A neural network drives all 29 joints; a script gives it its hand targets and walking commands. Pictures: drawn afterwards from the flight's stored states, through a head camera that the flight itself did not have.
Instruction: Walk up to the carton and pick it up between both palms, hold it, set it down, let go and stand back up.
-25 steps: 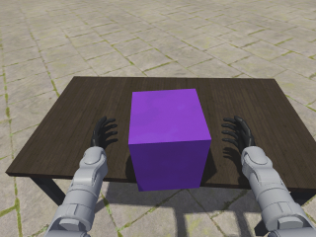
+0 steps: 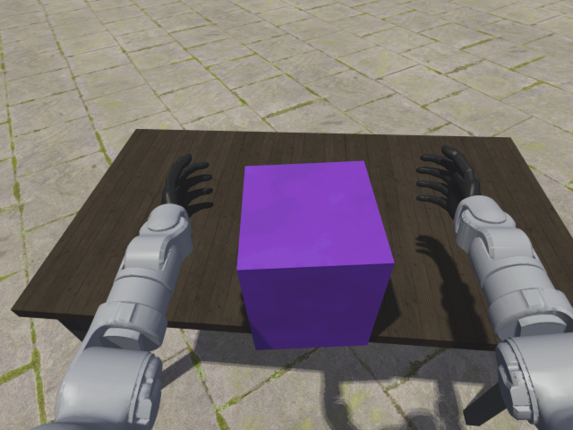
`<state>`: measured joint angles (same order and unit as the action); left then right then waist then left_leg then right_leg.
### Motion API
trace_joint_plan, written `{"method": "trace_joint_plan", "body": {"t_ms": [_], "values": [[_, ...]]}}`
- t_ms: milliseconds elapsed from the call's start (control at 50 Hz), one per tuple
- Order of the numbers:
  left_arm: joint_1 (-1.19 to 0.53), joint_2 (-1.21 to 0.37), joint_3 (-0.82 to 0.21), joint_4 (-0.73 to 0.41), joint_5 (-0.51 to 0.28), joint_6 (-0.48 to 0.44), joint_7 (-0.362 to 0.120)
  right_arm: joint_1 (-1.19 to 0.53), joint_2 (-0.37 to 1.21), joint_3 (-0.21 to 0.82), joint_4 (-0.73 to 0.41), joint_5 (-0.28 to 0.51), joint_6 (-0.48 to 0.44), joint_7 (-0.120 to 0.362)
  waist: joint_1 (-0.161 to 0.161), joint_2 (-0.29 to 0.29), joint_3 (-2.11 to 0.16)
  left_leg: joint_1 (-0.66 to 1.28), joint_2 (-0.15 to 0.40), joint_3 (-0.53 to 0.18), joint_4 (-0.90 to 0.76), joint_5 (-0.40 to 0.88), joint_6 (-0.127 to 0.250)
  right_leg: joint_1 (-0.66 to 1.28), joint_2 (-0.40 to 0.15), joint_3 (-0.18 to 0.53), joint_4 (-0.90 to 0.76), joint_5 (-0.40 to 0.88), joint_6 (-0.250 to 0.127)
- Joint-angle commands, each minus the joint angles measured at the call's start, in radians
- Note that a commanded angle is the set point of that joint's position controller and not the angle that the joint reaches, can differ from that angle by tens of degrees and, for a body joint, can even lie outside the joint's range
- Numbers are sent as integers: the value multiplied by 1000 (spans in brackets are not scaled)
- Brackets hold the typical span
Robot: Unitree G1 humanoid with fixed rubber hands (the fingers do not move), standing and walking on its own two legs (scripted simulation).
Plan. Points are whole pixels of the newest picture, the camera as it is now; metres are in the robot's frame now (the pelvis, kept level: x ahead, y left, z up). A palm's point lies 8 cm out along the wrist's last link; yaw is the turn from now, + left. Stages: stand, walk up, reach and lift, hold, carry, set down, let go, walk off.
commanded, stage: reach and lift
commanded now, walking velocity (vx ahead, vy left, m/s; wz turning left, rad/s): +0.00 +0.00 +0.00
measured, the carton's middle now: (308, 258) +0.41 -0.01 -0.01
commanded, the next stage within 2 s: none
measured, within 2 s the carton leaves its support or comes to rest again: neither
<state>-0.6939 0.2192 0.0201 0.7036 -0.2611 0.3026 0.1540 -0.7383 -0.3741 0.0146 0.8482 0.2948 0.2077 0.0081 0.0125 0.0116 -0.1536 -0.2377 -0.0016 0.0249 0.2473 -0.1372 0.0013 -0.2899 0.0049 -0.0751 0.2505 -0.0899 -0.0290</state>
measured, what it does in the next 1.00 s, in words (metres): stands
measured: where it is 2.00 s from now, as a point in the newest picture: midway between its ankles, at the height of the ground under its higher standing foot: outside the picture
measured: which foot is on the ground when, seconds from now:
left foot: down 0.00-1.00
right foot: down 0.00-1.00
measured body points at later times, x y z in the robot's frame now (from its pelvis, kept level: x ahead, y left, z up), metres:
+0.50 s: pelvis +0.00 +0.00 +0.00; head +0.03 -0.01 +0.45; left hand +0.45 +0.17 +0.16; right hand +0.46 -0.23 +0.15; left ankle -0.02 +0.12 -0.75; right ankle +0.01 -0.10 -0.75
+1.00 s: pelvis -0.01 +0.00 -0.01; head +0.04 -0.02 +0.44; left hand +0.44 +0.15 +0.09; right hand +0.44 -0.23 +0.09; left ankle -0.02 +0.12 -0.75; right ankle +0.01 -0.10 -0.75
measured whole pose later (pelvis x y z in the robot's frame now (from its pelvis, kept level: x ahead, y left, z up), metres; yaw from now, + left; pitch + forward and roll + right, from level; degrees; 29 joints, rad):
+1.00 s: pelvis -0.01 +0.00 -0.01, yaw +0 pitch +17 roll +1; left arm -0.87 0.15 0.05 1.02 -0.21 0.11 0.15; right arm -0.90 -0.34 0.02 1.11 0.26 0.04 0.00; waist 0.01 0.03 -0.24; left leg -0.48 0.00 0.03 0.31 -0.13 0.00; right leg -0.54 0.00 -0.07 0.32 -0.09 -0.03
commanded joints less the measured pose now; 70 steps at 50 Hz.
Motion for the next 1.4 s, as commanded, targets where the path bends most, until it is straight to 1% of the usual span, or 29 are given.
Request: {"method": "trace_joint_plan", "body": {"t_ms": [0, 60, 120, 160, 180, 200, 220, 260, 300, 380, 420, 480, 600, 680, 720, 800, 940, 1000, 1020, 1040, 1060, 1080, 1100, 1140, 1160, 1180, 1260, 1320, 1380], "values": [[-511, 133, 12, -160, -29, -23, 1, -520, -172, -22, -179, 21, -28, -3, -1, -52, -457, 21, -22, -62, 22, 263, -20, 315, 3, 108, 61, 341, 43], [-583, 159, 18, -177, -42, -11, 13, -568, -199, -31, -167, 24, -12, -9, -8, -40, -468, 17, -17, -62, 30, 246, -21, 280, 5, 103, 61, 300, 35], [-627, 165, 17, -115, -44, 8, 27, -609, -223, -39, -95, 23, 3, -13, -10, -48, -487, -3, -16, -66, 33, 182, -26, 234, 1, 103, 61, 217, 36], [-674, 155, 3, -99, -51, 24, 40, -635, -235, -39, -51, 28, 14, -16, -13, -20, -506, -2, -15, -62, 39, 196, -34, 221, 6, 96, 67, 217, 32], [-690, 156, 11, -90, -54, 34, 43, -657, -238, -34, -63, 30, 20, -15, -7, -42, -521, 15, -17, -63, 41, 203, -35, 210, 8, 94, 66, 216, 35], [-692, 151, 6, -64, -59, 44, 45, -670, -252, -40, -49, 32, 24, -16, -14, -33, -536, 28, -14, -70, 42, 227, -41, 203, 9, 90, 63, 238, 32], [-698, 150, 2, -82, -60, 51, 47, -666, -250, -37, -58, 35, 30, -16, -10, -14, -571, 46, -15, -69, 51, 273, -45, 222, 13, 91, 62, 270, 32], [-710, 167, 18, -37, -49, 58, 48, -682, -242, -31, -38, 34, 35, -16, -2, -38, -557, 50, -21, -66, 49, 299, -45, 222, 16, 90, 57, 300, 38], [-669, 144, 10, 10, -44, 64, 45, -648, -225, -22, 19, 38, 40, -7, 7, -13, -504, 57, -21, -68, 39, 324, -56, 221, 17, 95, 42, 308, 36], [-632, 141, 17, 33, -42, 33, 36, -637, -218, -7, 35, 33, 12, 5, 14, -75, -519, 55, -20, -73, 29, 411, -50, 260, 16, 99, 50, 431, 54], [-622, 139, 16, 41, -37, 14, 32, -629, -221, -15, 34, 28, -5, 0, 0, -64, -538, 57, -20, -78, 26, 441, -49, 269, 17, 100, 55, 474, 58], [-624, 143, 16, 16, -37, -22, 25, -626, -202, -3, 25, 35, -29, 4, 5, -70, -552, 58, -21, -76, 24, 439, -37, 271, 12, 106, 49, 478, 63], [-641, 127, 21, -6, -19, -109, 7, -645, -192, -15, -2, 12, -99, -7, -7, -76, -620, -40, -20, -72, 17, 320, -20, 284, 1, 119, 82, 416, 73], [-597, 98, 25, 21, 5, -155, -1, -582, -154, -14, 33, 6, -139, -6, -1, -41, -634, -65, -20, -67, 31, 288, -25, 254, -1, 125, 77, 359, 66], [-594, 89, 24, 27, 17, -175, -4, -581, -157, -33, 43, -12, -157, -2, -21, -48, -650, -78, -17, -73, 37, 272, -29, 238, 3, 122, 84, 331, 63], [-627, 89, 41, 20, 28, -214, -1, -617, -155, -25, 17, -15, -195, -10, -18, -69, -673, -111, -24, -69, 53, 235, -24, 231, 4, 121, 104, 317, 64], [-622, 79, 69, 173, 66, -250, -5, -622, -126, -28, 121, -44, -230, -11, -12, -73, -541, -217, -30, -58, 59, 119, -27, 193, 0, 128, 128, 230, 67], [-566, 61, 65, 186, 72, -292, -4, -561, -82, 1, 153, -32, -260, -10, 1, -70, -582, -225, -26, -53, 64, 174, -26, 221, -4, 131, 140, 298, 71], [-563, 49, 57, 193, 67, -299, -7, -570, -84, -1, 134, -34, -267, -8, -9, -83, -604, -215, -26, -58, 66, 207, -29, 232, -1, 128, 147, 339, 75], [-559, 53, 63, 200, 64, -310, -11, -571, -83, 4, 109, -33, -278, -6, -2, -96, -619, -202, -27, -64, 74, 247, -27, 235, -2, 129, 154, 395, 78], [-547, 54, 72, 224, 82, -314, -16, -557, -74, -1, 164, -36, -279, -1, 3, -69, -585, -219, -29, -61, 66, 221, -28, 237, 0, 131, 152, 373, 77], [-546, 54, 61, 199, 73, -325, -18, -556, -74, 7, 113, -35, -288, 0, 0, -73, -627, -219, -26, -64, 70, 242, -27, 246, 1, 133, 148, 379, 78], [-546, 56, 74, 200, 81, -337, -20, -557, -62, 6, 139, -36, -292, 1, 2, -75, -628, -228, -27, -60, 69, 243, -29, 240, 2, 132, 153, 388, 78], [-563, 50, 76, 155, 79, -364, -21, -566, -69, -5, 94, -42, -316, -7, -11, -77, -681, -226, -29, -60, 80, 277, -30, 264, 2, 131, 171, 458, 84], [-571, 51, 83, 184, 89, -373, -24, -574, -71, -8, 115, -52, -325, -8, -13, -85, -663, -246, -31, -61, 79, 261, -27, 263, -2, 133, 174, 469, 84], [-566, 38, 72, 189, 89, -380, -27, -572, -74, -21, 129, -70, -331, -10, -24, -80, -667, -236, -31, -61, 74, 269, -32, 265, 2, 127, 174, 461, 82], [-495, 15, 69, 194, 102, -427, -31, -498, -37, -24, 130, -71, -372, -7, -17, -50, -693, -173, -22, -72, 94, 367, -45, 200, 7, 121, 159, 488, 72], [-535, 10, 73, 192, 110, -451, -30, -517, -39, -45, 152, -95, -393, -11, -26, -37, -684, -176, -22, -68, 92, 326, -50, 167, 7, 119, 136, 413, 63], [-548, 6, 85, 150, 125, -479, -24, -533, -24, -47, 107, -103, -414, -19, -18, -39, -720, -175, -20, -62, 103, 340, -47, 171, 3, 119, 140, 431, 60]]}}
